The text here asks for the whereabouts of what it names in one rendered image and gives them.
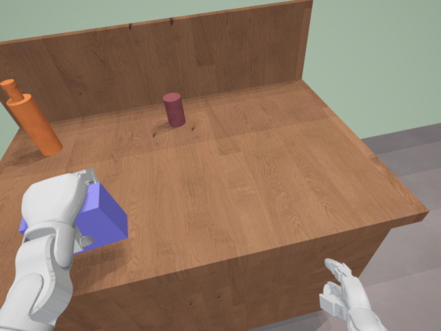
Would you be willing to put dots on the table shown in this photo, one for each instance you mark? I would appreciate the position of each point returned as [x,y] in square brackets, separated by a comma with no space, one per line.
[231,216]

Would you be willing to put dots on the right robot forearm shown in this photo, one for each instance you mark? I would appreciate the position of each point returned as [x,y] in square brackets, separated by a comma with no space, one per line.
[363,319]

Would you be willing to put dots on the right robot hand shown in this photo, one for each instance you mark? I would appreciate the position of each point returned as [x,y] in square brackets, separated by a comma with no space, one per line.
[338,300]

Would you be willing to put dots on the left robot forearm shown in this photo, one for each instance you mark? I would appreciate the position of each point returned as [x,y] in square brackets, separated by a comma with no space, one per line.
[42,288]

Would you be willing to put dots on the sponge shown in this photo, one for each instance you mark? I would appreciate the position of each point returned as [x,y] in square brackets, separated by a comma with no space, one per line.
[101,217]

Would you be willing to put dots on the left robot hand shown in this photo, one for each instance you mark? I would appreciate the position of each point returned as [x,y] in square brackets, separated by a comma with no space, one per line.
[59,199]

